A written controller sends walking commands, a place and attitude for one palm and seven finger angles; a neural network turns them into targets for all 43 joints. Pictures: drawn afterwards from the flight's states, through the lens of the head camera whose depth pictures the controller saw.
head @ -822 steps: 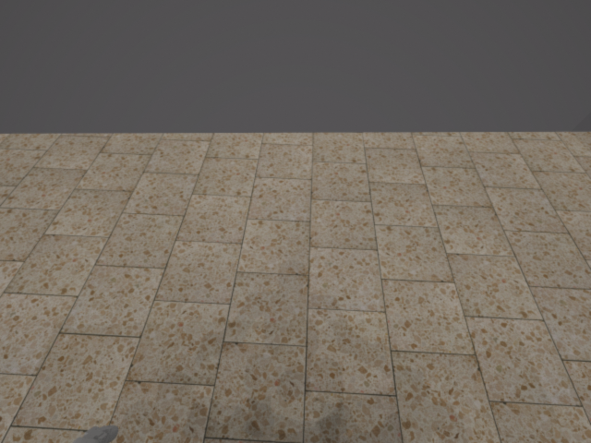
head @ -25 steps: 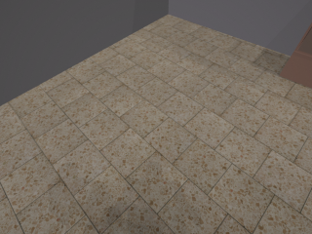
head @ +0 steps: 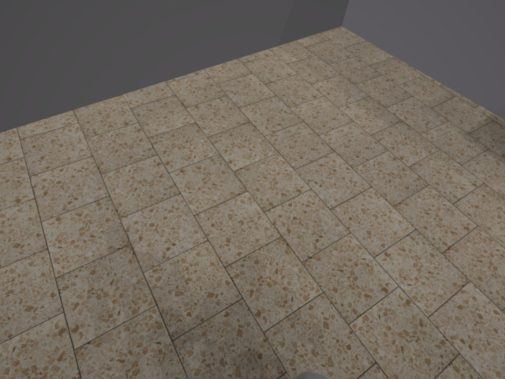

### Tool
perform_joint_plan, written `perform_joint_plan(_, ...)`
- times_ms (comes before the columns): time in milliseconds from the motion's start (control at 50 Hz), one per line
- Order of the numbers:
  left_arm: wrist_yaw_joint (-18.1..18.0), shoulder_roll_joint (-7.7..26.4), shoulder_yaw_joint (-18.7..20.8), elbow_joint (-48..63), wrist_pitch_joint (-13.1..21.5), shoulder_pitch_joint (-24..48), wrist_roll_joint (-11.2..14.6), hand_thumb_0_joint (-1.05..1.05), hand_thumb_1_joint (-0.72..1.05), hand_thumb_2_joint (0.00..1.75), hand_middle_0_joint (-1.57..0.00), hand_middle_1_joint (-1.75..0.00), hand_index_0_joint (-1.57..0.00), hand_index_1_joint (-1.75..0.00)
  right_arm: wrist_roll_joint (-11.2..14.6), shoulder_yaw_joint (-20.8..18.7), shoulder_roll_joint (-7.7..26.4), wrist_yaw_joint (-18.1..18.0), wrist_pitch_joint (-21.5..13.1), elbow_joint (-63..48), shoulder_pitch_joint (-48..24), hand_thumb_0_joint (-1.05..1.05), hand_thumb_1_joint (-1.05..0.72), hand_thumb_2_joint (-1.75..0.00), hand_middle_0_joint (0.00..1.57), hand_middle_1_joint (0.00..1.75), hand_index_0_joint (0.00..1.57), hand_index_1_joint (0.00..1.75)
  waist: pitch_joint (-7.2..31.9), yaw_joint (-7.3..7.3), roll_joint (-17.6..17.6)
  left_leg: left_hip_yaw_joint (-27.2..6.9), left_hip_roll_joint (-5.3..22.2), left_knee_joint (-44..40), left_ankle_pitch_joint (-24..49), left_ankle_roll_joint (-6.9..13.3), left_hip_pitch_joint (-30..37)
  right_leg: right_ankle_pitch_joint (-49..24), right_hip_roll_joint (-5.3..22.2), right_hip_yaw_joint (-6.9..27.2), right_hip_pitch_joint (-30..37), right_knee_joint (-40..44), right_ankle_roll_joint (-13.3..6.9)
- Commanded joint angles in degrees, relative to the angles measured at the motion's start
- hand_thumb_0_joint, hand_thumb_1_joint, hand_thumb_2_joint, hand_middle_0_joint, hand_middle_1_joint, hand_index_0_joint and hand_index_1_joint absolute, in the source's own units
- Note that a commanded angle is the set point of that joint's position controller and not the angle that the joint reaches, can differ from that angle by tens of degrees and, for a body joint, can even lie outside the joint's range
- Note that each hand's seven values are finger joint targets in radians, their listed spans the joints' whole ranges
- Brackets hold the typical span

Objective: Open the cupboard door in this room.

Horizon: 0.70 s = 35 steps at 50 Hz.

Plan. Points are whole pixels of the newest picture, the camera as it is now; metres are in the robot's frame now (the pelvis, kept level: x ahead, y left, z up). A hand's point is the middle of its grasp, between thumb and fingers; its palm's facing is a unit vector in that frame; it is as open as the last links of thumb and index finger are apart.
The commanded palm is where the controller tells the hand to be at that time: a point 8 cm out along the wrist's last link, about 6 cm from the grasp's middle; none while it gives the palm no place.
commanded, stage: turn or walk to find it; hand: left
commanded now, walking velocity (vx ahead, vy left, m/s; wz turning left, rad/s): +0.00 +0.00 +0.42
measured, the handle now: out of the picture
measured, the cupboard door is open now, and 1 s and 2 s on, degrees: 0 0 0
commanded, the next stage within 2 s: stand and wait in 1.68 s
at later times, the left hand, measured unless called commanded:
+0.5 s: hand out of the picture +0.02 +0.15 -0.14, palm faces +0.21 -0.94 -0.27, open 7.4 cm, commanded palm none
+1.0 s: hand out of the picture -0.09 +0.21 -0.16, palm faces +0.45 -0.86 -0.26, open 7.4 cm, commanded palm none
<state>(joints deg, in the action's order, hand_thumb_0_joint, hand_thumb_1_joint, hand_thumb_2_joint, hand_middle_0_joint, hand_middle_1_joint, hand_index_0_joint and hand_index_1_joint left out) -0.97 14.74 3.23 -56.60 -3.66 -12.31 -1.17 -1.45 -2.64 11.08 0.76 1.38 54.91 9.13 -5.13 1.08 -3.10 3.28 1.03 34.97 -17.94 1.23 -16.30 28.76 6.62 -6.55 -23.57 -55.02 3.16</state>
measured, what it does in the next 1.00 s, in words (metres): steps on the spot, turning left: right foot, then left foot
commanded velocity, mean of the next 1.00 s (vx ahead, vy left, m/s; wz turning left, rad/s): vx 0.00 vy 0.00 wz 0.42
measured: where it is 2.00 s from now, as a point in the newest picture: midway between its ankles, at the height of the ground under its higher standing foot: outside the picture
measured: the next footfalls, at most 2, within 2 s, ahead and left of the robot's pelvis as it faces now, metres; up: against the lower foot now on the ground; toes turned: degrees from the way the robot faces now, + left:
right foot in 0.32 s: +0.03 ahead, -0.14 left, +0.00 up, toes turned +3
left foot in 0.76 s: -0.06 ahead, +0.10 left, +0.00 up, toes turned +25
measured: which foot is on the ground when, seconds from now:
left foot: down 0.00-0.32, up 0.34-0.74, down 0.76-1.00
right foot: up 0.00-0.30, down 0.32-0.76, up 0.78-1.00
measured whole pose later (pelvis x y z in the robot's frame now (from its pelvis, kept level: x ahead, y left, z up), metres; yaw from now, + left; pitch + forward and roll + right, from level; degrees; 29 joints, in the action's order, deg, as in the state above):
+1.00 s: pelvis -0.05 -0.01 +0.01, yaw +24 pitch +0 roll -1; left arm -0.7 15.5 3.3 -56.3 -3.1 -10.9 -0.9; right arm -1.2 -2.0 10.4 0.0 0.9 54.6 8.3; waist -4.5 1.6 -1.8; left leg 0.3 -0.6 26.7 -14.9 1.5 -12.1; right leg 23.9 5.4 -2.5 -26.6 -61.2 5.1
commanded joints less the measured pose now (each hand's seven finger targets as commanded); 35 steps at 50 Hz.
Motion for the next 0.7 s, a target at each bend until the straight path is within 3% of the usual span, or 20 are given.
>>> perform_joint_plan(0, 0.6, 3.7, 1.1, 4.6, 1.6, 0.9, 0.1, 0.00, 0.90, 0.90, -0.20, -0.30, -0.20, -0.30, 0.2, -2.1, 11.6, -1.7, -1.1, -3.2, 0.3, 0.00, -0.90, -0.90, 0.20, 0.30, 0.20, 0.30, 5.0, -1.11, 11.7, -15.4, 13.2, -18.1, 16.9, 7.4, 5.6, -5.1, -0.4, 5.0, -6.8, -8.4, 0.9)
perform_joint_plan(40, 0.6, 3.5, 0.9, 4.5, 1.8, 0.8, 0.2, 0.00, 0.90, 0.90, -0.20, -0.30, -0.20, -0.30, 0.4, -2.3, 11.5, -1.7, -1.3, -2.9, 1.8, 0.00, -0.90, -0.90, 0.20, 0.30, 0.20, 0.30, 6.5, -1.57, 10.9, -14.4, 12.5, -17.4, 20.4, 7.5, 8.1, -5.5, -1.0, 4.8, -6.3, -5.9, 1.2)
perform_joint_plan(140, 0.2, 2.4, 0.6, 6.1, 2.0, 3.6, 0.5, 0.00, 0.90, 0.90, -0.20, -0.30, -0.20, -0.30, 0.1, -3.0, 11.9, -1.5, -0.8, -2.2, 4.6, 0.00, -0.90, -0.90, 0.20, 0.30, 0.20, 0.30, 7.0, -3.30, 10.8, -18.3, 13.1, -15.9, 22.6, 8.9, 9.8, -2.3, -2.7, 4.7, -3.9, 3.5, 1.2)
perform_joint_plan(220, -0.1, 1.9, 0.5, 5.5, 2.4, -0.2, 0.9, 0.00, 0.90, 0.90, -0.20, -0.30, -0.20, -0.30, -0.1, -3.5, 12.1, -1.3, -0.2, -3.1, 2.2, 0.00, -0.90, -0.90, 0.20, 0.30, 0.20, 0.30, 7.7, -1.63, 12.9, -20.0, 11.4, -13.7, 22.4, 8.0, 4.6, -4.9, -4.5, 3.4, 5.3, 16.3, 0.6)
perform_joint_plan(260, -0.3, 2.7, 0.7, 4.5, 3.1, -4.2, 0.8, 0.00, 0.90, 0.90, -0.20, -0.30, -0.20, -0.30, 0.4, -3.6, 11.2, -1.1, 0.0, -3.6, 1.4, 0.00, -0.90, -0.90, 0.20, 0.30, 0.20, 0.30, 8.8, 0.42, 10.4, -19.0, 8.4, -9.6, 18.9, 5.3, -0.3, -14.4, -4.5, 2.7, 14.6, 29.5, 0.3)
perform_joint_plan(280, -0.6, 5.2, 1.1, 4.3, 3.6, -5.6, 0.4, 0.00, 0.90, 0.90, -0.20, -0.30, -0.20, -0.30, 0.8, -3.3, 9.1, -0.8, -0.1, -3.9, 1.7, 0.00, -0.90, -0.90, 0.20, 0.30, 0.20, 0.30, 8.8, 0.97, 4.7, -15.9, 4.9, -4.9, 11.5, 2.2, -6.4, -16.6, 0.2, 6.6, 20.8, 35.3, -0.8)
perform_joint_plan(300, -1.0, 9.9, 2.1, 4.7, 4.0, -6.0, -0.4, 0.00, 0.90, 0.90, -0.20, -0.30, -0.20, -0.30, 1.1, -2.7, 5.3, -0.5, -0.2, -5.2, 2.2, 0.00, -0.90, -0.90, 0.20, 0.30, 0.20, 0.30, 7.8, 1.10, -10.3, -7.6, -2.6, 6.2, -3.6, -1.8, -16.7, -16.5, 13.7, 20.8, 24.4, 39.1, -5.7)
perform_joint_plan(320, -1.0, 11.4, 2.3, 6.0, 3.9, -4.7, -0.1, 0.00, 0.90, 0.90, -0.20, -0.30, -0.20, -0.30, 0.5, -3.1, 6.8, -0.7, 0.5, -6.2, -0.1, 0.00, -0.90, -0.90, 0.20, 0.30, 0.20, 0.30, 5.6, 2.08, -13.5, -6.7, -3.5, 18.1, -14.7, -2.6, -17.2, -18.3, 20.9, 25.1, 16.4, 41.2, -11.2)
perform_joint_plan(340, -1.3, 10.0, 2.8, 6.5, 3.9, -2.9, 0.0, 0.00, 0.90, 0.90, -0.20, -0.30, -0.20, -0.30, 0.1, -3.6, 8.0, -0.7, 1.3, -5.9, -0.7, 0.00, -0.90, -0.90, 0.20, 0.30, 0.20, 0.30, 4.1, 1.46, -13.7, -8.8, -1.8, 26.3, -14.2, -2.3, -16.6, -16.7, 20.3, 25.0, 11.5, 41.9, -12.6)
perform_joint_plan(360, -1.2, 8.3, 2.1, 7.1, 3.8, 0.0, 0.1, 0.00, 0.90, 0.90, -0.20, -0.30, -0.20, -0.30, 0.2, -3.8, 7.8, -0.4, 1.6, -4.4, -0.2, 0.00, -0.90, -0.90, 0.20, 0.30, 0.20, 0.30, 1.1, -0.24, -7.3, -9.0, -1.0, 31.9, -10.5, -2.2, -16.3, -15.3, 17.0, 20.4, 8.3, 41.3, -11.7)
perform_joint_plan(380, -1.0, 6.6, 1.5, 7.6, 3.9, 2.7, 0.1, 0.00, 0.90, 0.90, -0.20, -0.30, -0.20, -0.30, 0.1, -3.6, 7.1, -0.1, 1.8, -3.1, 1.6, 0.00, -0.90, -0.90, 0.20, 0.30, 0.20, 0.30, 0.4, -1.97, -4.2, -8.0, -0.4, 34.4, -6.8, -2.7, -16.0, -17.6, 13.9, 14.9, 8.0, 39.7, -10.4)
perform_joint_plan(400, -0.9, 5.6, 1.1, 8.1, 4.2, 3.5, 0.1, 0.00, 0.90, 0.90, -0.20, -0.30, -0.20, -0.30, 0.0, -3.4, 6.4, 0.2, 1.8, -2.2, 3.6, 0.00, -0.90, -0.90, 0.20, 0.30, 0.20, 0.30, 1.4, -2.72, -4.5, -7.0, -0.3, 35.3, -4.3, -3.3, -15.8, -20.8, 11.6, 10.5, 9.3, 38.3, -9.2)
perform_joint_plan(460, -1.0, 5.5, 1.1, 7.3, 4.5, 1.3, -0.1, 0.00, 0.90, 0.90, -0.20, -0.30, -0.20, -0.30, 0.2, -3.0, 6.1, 0.3, 1.9, -1.8, 3.7, 0.00, -0.90, -0.90, 0.20, 0.30, 0.20, 0.30, 2.8, -1.81, -6.3, -5.2, 0.5, 33.5, -2.8, -4.7, -15.2, -25.3, 11.4, 7.3, 12.6, 37.6, -9.1)
perform_joint_plan(520, -1.0, 6.8, 1.5, 5.8, 4.4, -2.6, -0.4, 0.00, 0.90, 0.90, -0.20, -0.30, -0.20, -0.30, 0.3, -2.5, 5.9, 0.1, 1.7, -2.6, 0.1, 0.00, -0.90, -0.90, 0.20, 0.30, 0.20, 0.30, 3.5, 0.36, -6.1, -3.7, 1.0, 25.9, -6.4, -5.3, -14.3, -31.1, 13.0, 7.3, 16.6, 36.1, -10.6)
perform_joint_plan(580, -0.9, 8.5, 2.0, 4.6, 4.2, -4.8, -0.6, 0.00, 0.90, 0.90, -0.20, -0.30, -0.20, -0.30, 0.7, -1.8, 5.2, 0.0, 1.2, -3.1, -2.5, 0.00, -0.90, -0.90, 0.20, 0.30, 0.20, 0.30, 5.2, 1.87, -6.4, -1.4, 0.8, 16.7, -9.1, -5.1, -11.4, -39.3, 13.7, 5.7, 20.1, 33.5, -11.4)
perform_joint_plan(620, -0.8, 9.4, 2.2, 3.9, 4.0, -6.0, -0.7, 0.00, 0.90, 0.90, -0.20, -0.30, -0.20, -0.30, 1.0, -1.3, 5.1, -0.1, 0.8, -3.5, -3.5, 0.00, -0.90, -0.90, 0.20, 0.30, 0.20, 0.30, 6.5, 2.64, -8.5, 0.0, 0.3, 11.2, -9.9, -4.5, -8.8, -43.3, 14.2, 5.6, 21.2, 31.6, -11.7)
perform_joint_plan(680, -0.7, 10.1, 2.4, 3.5, 3.6, -4.1, -0.5, 0.00, 0.90, 0.90, -0.20, -0.30, -0.20, -0.30, 1.1, -1.2, 5.6, -0.3, 0.2, -2.7, -0.4, 0.00, -0.90, -0.90, 0.20, 0.30, 0.20, 0.30, 8.1, 0.47, -8.4, 2.2, -0.3, -0.6, -3.5, -3.8, -1.4, -41.8, 13.6, 3.1, 19.1, 27.8, -9.2)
